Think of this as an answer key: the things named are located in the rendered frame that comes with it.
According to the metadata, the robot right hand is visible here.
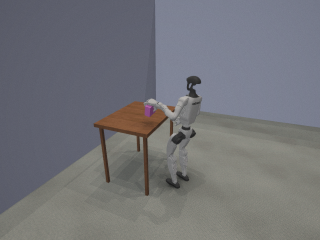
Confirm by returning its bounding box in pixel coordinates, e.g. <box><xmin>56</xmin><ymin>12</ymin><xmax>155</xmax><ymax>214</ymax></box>
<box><xmin>172</xmin><ymin>117</ymin><xmax>182</xmax><ymax>126</ymax></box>

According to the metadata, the left robot forearm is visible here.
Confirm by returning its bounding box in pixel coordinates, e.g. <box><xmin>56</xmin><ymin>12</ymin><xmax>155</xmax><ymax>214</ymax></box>
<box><xmin>155</xmin><ymin>102</ymin><xmax>175</xmax><ymax>119</ymax></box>

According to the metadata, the table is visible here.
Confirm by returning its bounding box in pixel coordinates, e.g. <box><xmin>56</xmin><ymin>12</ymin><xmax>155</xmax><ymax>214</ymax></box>
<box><xmin>93</xmin><ymin>101</ymin><xmax>175</xmax><ymax>196</ymax></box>

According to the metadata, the left robot thigh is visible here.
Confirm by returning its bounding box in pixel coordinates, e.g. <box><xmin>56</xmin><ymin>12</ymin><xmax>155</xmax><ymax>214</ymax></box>
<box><xmin>166</xmin><ymin>132</ymin><xmax>183</xmax><ymax>163</ymax></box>

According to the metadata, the sponge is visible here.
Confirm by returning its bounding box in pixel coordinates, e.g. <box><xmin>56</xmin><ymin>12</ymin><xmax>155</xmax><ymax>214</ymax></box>
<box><xmin>144</xmin><ymin>104</ymin><xmax>156</xmax><ymax>117</ymax></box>

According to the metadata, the robot left upper arm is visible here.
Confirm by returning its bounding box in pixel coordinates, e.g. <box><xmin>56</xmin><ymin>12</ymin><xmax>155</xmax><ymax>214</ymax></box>
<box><xmin>169</xmin><ymin>96</ymin><xmax>189</xmax><ymax>121</ymax></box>

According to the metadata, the left robot foot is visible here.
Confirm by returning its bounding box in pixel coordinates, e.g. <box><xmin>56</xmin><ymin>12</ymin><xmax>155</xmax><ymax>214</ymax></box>
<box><xmin>166</xmin><ymin>178</ymin><xmax>180</xmax><ymax>189</ymax></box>

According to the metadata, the robot left hand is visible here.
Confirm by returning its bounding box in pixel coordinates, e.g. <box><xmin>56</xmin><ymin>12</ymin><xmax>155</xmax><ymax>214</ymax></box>
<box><xmin>144</xmin><ymin>98</ymin><xmax>158</xmax><ymax>112</ymax></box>

